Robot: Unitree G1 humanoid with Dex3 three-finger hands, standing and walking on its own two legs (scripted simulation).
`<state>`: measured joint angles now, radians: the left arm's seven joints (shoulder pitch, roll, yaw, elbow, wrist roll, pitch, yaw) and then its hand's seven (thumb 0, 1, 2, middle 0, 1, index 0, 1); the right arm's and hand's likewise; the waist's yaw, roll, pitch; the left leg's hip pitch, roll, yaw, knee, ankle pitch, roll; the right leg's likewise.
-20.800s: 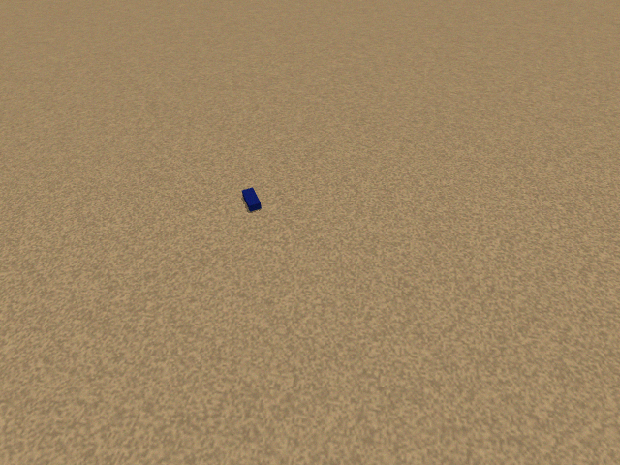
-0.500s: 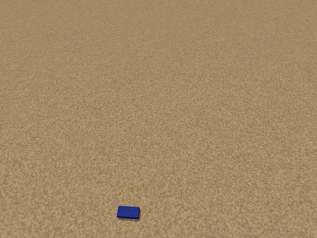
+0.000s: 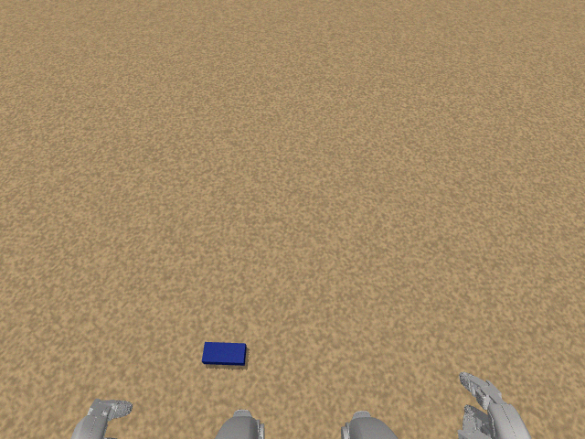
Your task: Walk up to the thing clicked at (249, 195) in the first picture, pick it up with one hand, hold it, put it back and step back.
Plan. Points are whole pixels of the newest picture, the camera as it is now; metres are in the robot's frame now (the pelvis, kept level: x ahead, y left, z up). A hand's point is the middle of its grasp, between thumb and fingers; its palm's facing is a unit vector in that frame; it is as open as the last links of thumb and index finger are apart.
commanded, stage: rise first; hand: left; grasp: from above
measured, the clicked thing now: (224, 353) +0.40 +0.21 -0.68
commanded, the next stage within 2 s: none
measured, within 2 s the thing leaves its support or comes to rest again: neither
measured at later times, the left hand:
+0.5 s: hand out of the picture +0.13 +0.26 -0.22, palm faces -0.30 -0.78 -0.55, open 14.2 cm
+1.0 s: hand (176, 390) +0.27 +0.27 -0.42, palm faces -0.47 -0.31 -0.82, open 14.3 cm
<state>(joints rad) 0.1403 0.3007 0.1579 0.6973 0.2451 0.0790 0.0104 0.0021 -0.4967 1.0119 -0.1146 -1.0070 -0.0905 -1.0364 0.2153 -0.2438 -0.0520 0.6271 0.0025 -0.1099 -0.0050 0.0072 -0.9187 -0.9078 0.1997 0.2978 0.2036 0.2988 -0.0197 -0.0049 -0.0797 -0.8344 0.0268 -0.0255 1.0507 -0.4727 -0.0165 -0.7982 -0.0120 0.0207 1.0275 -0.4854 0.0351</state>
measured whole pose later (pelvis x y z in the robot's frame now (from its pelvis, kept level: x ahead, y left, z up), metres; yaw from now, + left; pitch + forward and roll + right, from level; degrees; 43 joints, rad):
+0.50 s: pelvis -0.01 +0.00 -0.09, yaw +0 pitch +25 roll -2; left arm 0.25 0.34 0.11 0.40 0.40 0.11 0.03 0.00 -0.58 1.00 -0.10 -1.03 -0.09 -1.05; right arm 0.13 -0.24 -0.04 0.53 0.00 -0.16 0.03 0.01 -0.95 -0.91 0.20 0.30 0.20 0.30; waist -0.02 0.01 -0.17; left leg -1.30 0.02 -0.07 1.47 -0.62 -0.02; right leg -1.24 -0.01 0.00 1.44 -0.64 0.03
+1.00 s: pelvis -0.08 -0.01 -0.28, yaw -3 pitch +33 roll -4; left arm -0.41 0.52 0.11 0.86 0.87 -0.19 0.16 0.00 -0.58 1.05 -0.10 -0.99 -0.07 -1.02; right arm 0.09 -0.27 -0.07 0.72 -0.02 -0.11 0.06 0.01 -0.92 -0.91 0.20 0.30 0.20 0.30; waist -0.03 0.01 -0.13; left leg -2.03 0.01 -0.11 2.10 -0.66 -0.04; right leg -1.97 0.03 0.00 2.07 -0.68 0.04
